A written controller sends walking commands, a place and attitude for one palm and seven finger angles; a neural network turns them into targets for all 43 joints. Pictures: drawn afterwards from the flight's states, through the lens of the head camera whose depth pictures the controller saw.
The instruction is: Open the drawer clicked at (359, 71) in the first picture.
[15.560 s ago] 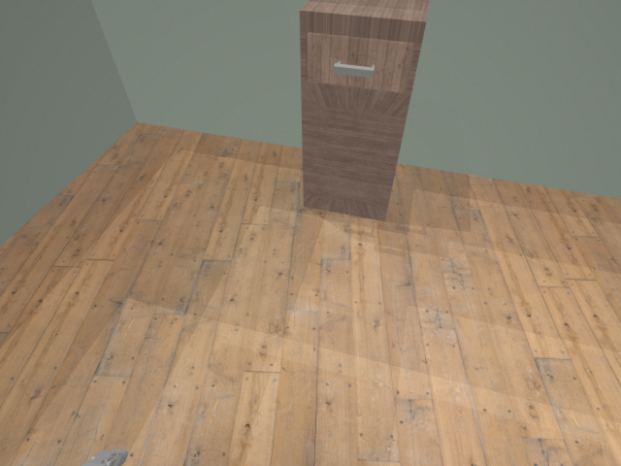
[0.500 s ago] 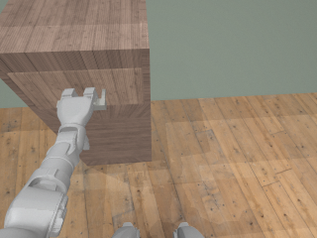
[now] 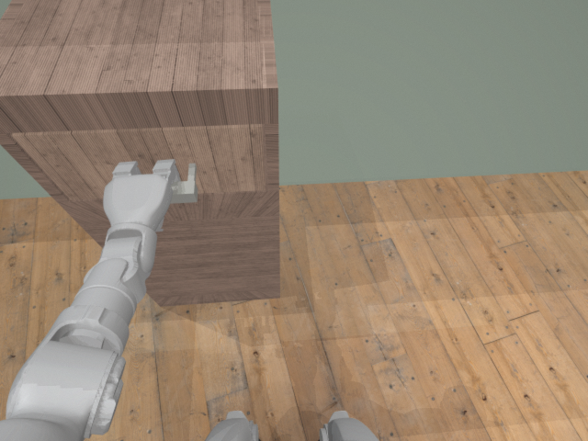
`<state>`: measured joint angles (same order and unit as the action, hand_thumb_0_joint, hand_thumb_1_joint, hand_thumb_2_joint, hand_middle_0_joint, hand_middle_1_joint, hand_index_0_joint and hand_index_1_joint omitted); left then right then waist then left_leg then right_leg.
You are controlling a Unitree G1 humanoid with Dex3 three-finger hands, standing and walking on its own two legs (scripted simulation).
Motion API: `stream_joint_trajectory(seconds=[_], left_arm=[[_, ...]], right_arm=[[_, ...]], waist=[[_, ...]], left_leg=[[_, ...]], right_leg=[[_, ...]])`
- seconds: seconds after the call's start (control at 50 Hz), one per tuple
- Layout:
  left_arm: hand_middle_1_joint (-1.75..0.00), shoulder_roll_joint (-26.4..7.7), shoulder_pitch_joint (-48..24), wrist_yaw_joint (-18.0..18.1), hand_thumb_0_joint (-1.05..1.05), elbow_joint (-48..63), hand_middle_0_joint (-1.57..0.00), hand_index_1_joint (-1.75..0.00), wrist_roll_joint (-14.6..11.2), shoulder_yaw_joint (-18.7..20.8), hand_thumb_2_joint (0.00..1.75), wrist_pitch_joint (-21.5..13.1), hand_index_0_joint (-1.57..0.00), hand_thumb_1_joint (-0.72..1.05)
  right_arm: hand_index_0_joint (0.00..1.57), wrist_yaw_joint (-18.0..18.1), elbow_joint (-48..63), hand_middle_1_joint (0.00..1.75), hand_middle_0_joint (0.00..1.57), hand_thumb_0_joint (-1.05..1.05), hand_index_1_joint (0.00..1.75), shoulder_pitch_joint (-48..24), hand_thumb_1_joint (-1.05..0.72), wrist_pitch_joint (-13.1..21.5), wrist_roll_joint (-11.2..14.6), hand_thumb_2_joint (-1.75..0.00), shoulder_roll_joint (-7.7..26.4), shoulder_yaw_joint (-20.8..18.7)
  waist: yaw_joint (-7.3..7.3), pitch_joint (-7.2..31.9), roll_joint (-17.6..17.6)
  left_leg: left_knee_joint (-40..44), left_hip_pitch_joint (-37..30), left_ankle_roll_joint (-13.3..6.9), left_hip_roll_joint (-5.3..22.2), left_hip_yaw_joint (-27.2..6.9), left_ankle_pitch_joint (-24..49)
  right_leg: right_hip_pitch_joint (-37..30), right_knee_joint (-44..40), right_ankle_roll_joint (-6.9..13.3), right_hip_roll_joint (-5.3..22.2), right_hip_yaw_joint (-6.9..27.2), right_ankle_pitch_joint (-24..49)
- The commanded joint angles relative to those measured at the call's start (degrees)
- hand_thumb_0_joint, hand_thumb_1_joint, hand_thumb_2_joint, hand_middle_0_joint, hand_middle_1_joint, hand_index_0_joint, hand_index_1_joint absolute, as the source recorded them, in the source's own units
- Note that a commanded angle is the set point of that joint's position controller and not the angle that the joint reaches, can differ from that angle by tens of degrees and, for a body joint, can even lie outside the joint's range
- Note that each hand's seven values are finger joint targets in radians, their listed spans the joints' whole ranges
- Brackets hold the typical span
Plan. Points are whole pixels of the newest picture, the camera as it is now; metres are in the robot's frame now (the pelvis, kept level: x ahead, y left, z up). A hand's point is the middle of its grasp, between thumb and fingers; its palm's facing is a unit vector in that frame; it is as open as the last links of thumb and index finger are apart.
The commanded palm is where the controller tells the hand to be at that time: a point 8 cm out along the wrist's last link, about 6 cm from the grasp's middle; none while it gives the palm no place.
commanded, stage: close the thumb around the handle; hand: left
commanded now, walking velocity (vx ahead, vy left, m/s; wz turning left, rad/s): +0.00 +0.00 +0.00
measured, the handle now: (154, 182) +0.50 +0.21 +0.00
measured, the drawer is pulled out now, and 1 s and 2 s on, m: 0.00 0.03 0.10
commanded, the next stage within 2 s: pull the drawer open in 0.14 s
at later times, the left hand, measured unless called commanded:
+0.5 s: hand (152, 221) +0.44 +0.21 -0.02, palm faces -0.05 -0.06 -1.00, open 5.8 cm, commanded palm +0.39 +0.20 +0.03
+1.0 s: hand (150, 233) +0.42 +0.21 -0.02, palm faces -0.06 -0.04 -1.00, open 5.8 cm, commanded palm +0.39 +0.20 +0.03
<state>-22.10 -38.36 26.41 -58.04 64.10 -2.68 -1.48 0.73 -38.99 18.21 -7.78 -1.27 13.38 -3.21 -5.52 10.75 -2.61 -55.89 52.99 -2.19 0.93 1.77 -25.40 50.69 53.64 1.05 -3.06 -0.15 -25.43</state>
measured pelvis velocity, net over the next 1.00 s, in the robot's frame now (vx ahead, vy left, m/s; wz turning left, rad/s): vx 0.01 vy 0.00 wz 0.01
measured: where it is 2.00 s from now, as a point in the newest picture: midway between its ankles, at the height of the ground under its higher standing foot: outside the picture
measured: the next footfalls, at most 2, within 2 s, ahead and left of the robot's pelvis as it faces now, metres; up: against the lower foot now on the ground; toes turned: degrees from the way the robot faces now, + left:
none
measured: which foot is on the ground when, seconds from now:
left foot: down 0.00-1.00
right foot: down 0.00-1.00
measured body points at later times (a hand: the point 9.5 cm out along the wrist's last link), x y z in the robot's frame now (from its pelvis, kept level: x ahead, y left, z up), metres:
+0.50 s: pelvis +0.01 +0.00 +0.01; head +0.11 +0.00 +0.45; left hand +0.44 +0.21 +0.03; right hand +0.05 -0.27 -0.12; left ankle +0.00 +0.09 -0.68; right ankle -0.01 -0.11 -0.68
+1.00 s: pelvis +0.01 +0.00 +0.01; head +0.09 -0.01 +0.45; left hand +0.41 +0.21 +0.03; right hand +0.11 -0.26 -0.12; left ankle +0.00 +0.09 -0.68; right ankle -0.01 -0.11 -0.68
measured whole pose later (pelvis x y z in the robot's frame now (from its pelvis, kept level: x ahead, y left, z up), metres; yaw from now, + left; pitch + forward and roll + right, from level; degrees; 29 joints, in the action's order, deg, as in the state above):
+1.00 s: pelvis +0.01 +0.00 +0.01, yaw +1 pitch +20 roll -1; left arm -19.0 -31.3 26.4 -53.0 64.0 -4.8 0.0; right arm 0.4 -37.3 13.9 -8.2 -1.3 12.5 -3.5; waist -3.3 10.8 -2.6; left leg -53.8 48.1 -1.9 0.5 1.4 -25.5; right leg 45.9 51.9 1.3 -2.8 -0.3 -25.9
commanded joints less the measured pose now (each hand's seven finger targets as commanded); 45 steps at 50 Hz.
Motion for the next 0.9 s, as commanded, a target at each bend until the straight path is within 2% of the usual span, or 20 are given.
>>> stream_joint_trajectory(seconds=[0.0,0.02,0.08,0.1,0.14,0.16,0.22,0.24,0.36,0.44,0.46,0.54,0.6,0.62,0.64,0.66,0.72,0.8,0.84,0.88], left_arm=[[-1.35,-10.93,-15.63,1.74,0.00,8.95,-0.40,-1.35,-0.54,3.03,0.90,0.16,-0.40,0.90],[-1.35,-9.77,-17.12,1.63,0.00,9.18,-0.40,-1.35,-0.86,2.12,0.90,0.07,-0.40,0.90],[-1.35,-11.70,-17.57,2.08,0.00,9.01,-0.40,-1.35,-0.57,3.23,0.90,0.13,-0.40,0.90],[-1.35,-10.47,-17.46,2.03,0.00,8.08,-0.40,-1.35,-0.70,2.09,0.90,0.47,-0.40,0.90],[-1.35,-12.08,-18.79,2.16,0.00,8.19,-0.40,-1.35,-0.17,3.16,0.90,0.44,-0.40,0.90],[-1.35,-10.50,-18.12,2.08,0.00,7.73,-0.40,-1.35,-0.55,2.05,0.90,0.81,-0.40,0.90],[-1.35,-11.58,-19.73,1.99,0.00,7.09,-0.40,-1.35,-0.71,2.80,0.90,1.02,-0.40,0.90],[-1.35,-12.29,-19.55,2.04,0.00,8.38,-0.40,-1.35,-0.41,3.20,0.90,0.70,-0.40,0.90],[-1.35,-8.41,-8.53,1.09,0.00,10.91,-0.40,-1.35,-1.80,2.34,0.90,0.36,-0.40,0.90],[-1.35,-8.64,-1.66,1.00,0.00,15.27,-0.40,-1.35,-1.71,3.22,0.90,-0.47,-0.40,0.90],[-1.35,-7.05,0.23,1.14,0.00,16.83,-0.40,-1.35,-1.98,2.19,0.90,-0.30,-0.40,0.90],[-1.35,-7.75,7.05,2.12,0.00,23.64,-0.40,-1.35,-1.99,3.63,0.90,0.24,-0.40,0.90],[-1.35,-4.64,10.29,2.68,0.00,26.76,-0.40,-1.35,-2.32,1.37,0.90,1.81,-0.40,0.90],[-1.35,-6.44,1.83,3.15,0.00,25.34,-0.40,-1.35,-1.93,1.73,0.90,2.15,-0.40,0.90],[-1.35,-8.99,-8.49,3.86,0.00,24.65,-0.40,-1.35,-0.36,2.39,0.90,1.69,-0.40,0.90],[-1.35,-6.94,-6.96,4.10,0.00,21.43,-0.40,-1.35,0.15,1.37,0.90,2.13,-0.40,0.90],[-1.35,-6.74,-9.86,4.66,0.00,20.38,-0.40,-1.35,0.60,1.43,0.90,2.82,-0.40,0.90],[-1.35,-5.87,-11.05,3.90,0.00,16.88,-0.40,-1.35,-0.29,0.69,0.90,3.53,-0.40,0.90],[-1.35,-5.84,-12.94,3.21,0.00,17.12,-0.40,-1.35,-0.48,0.36,0.90,2.81,-0.40,0.90],[-1.35,-5.51,-13.46,2.71,0.00,16.09,-0.40,-1.35,-0.56,-0.08,0.90,1.95,-0.40,0.90]], right_arm=[[0.20,0.41,3.72,0.30,0.20,0.00,0.30,5.92,-0.90,0.71,-0.06,-0.90,8.95,-3.32],[0.20,0.35,3.56,0.30,0.20,0.00,0.30,5.90,-0.90,0.78,-0.12,-0.90,8.82,-3.33],[0.20,0.41,3.51,0.30,0.20,0.00,0.30,5.81,-0.90,0.76,0.03,-0.90,9.09,-3.26],[0.20,0.45,3.60,0.30,0.20,0.00,0.30,5.96,-0.90,0.80,0.04,-0.90,9.04,-3.25],[0.20,0.57,3.29,0.30,0.20,0.00,0.30,6.03,-0.90,0.82,0.06,-0.90,9.21,-3.29],[0.20,0.51,3.32,0.30,0.20,0.00,0.30,6.20,-0.90,0.86,0.02,-0.90,9.17,-3.25],[0.20,0.54,2.93,0.30,0.20,0.00,0.30,6.35,-0.90,0.86,-0.06,-0.90,9.36,-3.21],[0.20,0.55,3.18,0.30,0.20,0.00,0.30,6.29,-0.90,0.85,0.06,-0.90,9.31,-3.20],[0.20,0.20,4.79,0.30,0.20,0.00,0.30,5.12,-0.90,0.42,0.16,-0.90,8.60,-3.43],[0.20,0.00,5.95,0.30,0.20,0.00,0.30,3.60,-0.90,0.14,0.35,-0.90,8.45,-3.38],[0.20,-0.11,6.12,0.30,0.20,0.00,0.30,3.28,-0.90,0.17,0.31,-0.90,8.32,-3.58],[0.20,-0.57,6.98,0.30,0.20,0.00,0.30,1.95,-0.90,0.11,0.27,-0.90,8.41,-3.67],[0.20,-0.97,7.13,0.30,0.20,0.00,0.30,1.07,-0.90,0.33,0.25,-0.90,8.34,-3.89],[0.20,-0.57,5.64,0.30,0.20,0.00,0.30,1.49,-0.90,0.34,0.15,-0.90,8.74,-3.66],[0.20,-0.24,4.19,0.30,0.20,0.00,0.30,2.45,-0.90,0.32,-0.13,-0.90,8.97,-3.56],[0.20,-0.20,3.96,0.30,0.20,0.00,0.30,2.95,-0.90,0.56,-0.30,-0.90,8.54,-3.93],[0.20,-0.30,3.51,0.30,0.20,0.00,0.30,2.75,-0.90,0.36,-0.67,-0.90,8.42,-4.08],[0.20,-0.28,3.75,0.30,0.20,0.00,0.30,2.51,-0.90,-0.21,-0.34,-0.90,8.17,-3.90],[0.20,-0.06,4.20,0.30,0.20,0.00,0.30,2.33,-0.90,-0.16,-0.18,-0.90,7.94,-3.73],[0.20,0.18,4.49,0.30,0.20,0.00,0.30,1.87,-0.90,-0.06,-0.04,-0.90,7.75,-3.54]], waist=[[0.34,22.90,-0.14],[-0.39,22.37,-0.31],[-0.31,21.89,0.53],[-0.65,20.76,0.45],[-0.60,21.89,0.29],[-0.72,21.34,-0.39],[-1.08,21.04,0.67],[-0.52,23.02,-0.36],[1.95,23.65,0.17],[3.51,23.66,-0.26],[3.46,23.09,-0.67],[4.44,24.14,0.35],[3.61,21.38,0.63],[1.10,19.29,1.17],[-0.27,18.68,0.24],[0.32,18.09,-1.61],[0.61,22.33,-2.94],[0.35,21.95,0.27],[0.57,23.73,-0.11],[0.31,21.23,0.50]], left_leg=[[4.52,-19.66,-0.43,-1.34,-1.05,24.31],[4.51,-19.60,-0.49,-1.29,-1.21,24.52],[4.88,-18.76,-0.54,-1.22,-1.20,22.21],[4.95,-18.36,-0.58,-1.40,-1.12,21.59],[5.01,-19.11,-0.51,-1.25,-1.39,22.36],[4.97,-19.36,-0.47,-1.29,-1.37,22.36],[5.00,-18.81,-0.53,-1.23,-1.63,21.98],[4.98,-19.60,-0.52,-1.24,-1.43,22.44],[5.78,-21.44,-0.36,-1.29,-0.57,26.18],[6.72,-22.94,-0.17,-0.95,-0.45,29.60],[6.77,-23.68,-0.15,-0.80,-0.36,30.46],[7.10,-25.50,-0.13,-0.42,-0.49,36.00],[7.53,-26.61,-0.01,-0.13,-0.78,36.81],[6.91,-25.66,0.05,0.07,-1.55,35.63],[6.46,-24.76,0.10,0.06,-1.82,33.47],[6.28,-25.18,0.20,-0.27,-1.74,33.08],[5.27,-28.30,0.57,-0.29,-2.07,36.50],[5.43,-26.89,0.35,-0.81,-1.90,33.05],[5.48,-26.50,0.22,-1.06,-1.78,31.58],[5.56,-24.75,0.00,-1.31,-1.50,29.06]], right_leg=[[-10.31,-6.25,1.44,-0.92,-0.56,22.37],[-10.03,-6.38,1.44,-0.85,-0.53,22.74],[-9.59,-6.58,1.29,-0.86,-0.51,20.52],[-9.54,-6.92,1.31,-0.88,-0.49,20.18],[-9.13,-6.56,1.28,-0.83,-0.53,20.24],[-8.74,-6.60,1.39,-0.92,-0.71,20.08],[-8.77,-6.75,1.39,-0.80,-0.76,19.60],[-9.07,-6.52,1.27,-0.80,-0.51,19.99],[-13.47,-6.95,1.54,-1.00,-0.53,24.68],[-15.07,-7.10,1.65,-1.03,-0.48,27.14],[-15.34,-7.35,1.71,-1.10,-0.48,27.75],[-17.96,-7.49,1.50,-0.91,-0.16,32.14],[-17.67,-8.26,1.41,-0.90,-0.46,32.33],[-15.14,-7.93,1.27,-0.70,-0.62,31.25],[-12.28,-7.21,1.02,-0.50,-0.68,29.48],[-11.25,-6.97,1.37,-0.68,-1.17,27.55],[-10.11,-6.34,1.55,-0.62,-1.30,27.84],[-11.67,-6.86,1.45,-0.69,-1.27,27.47],[-12.37,-6.56,1.36,-0.64,-0.95,27.15],[-11.98,-6.98,1.43,-0.60,-0.83,26.12]])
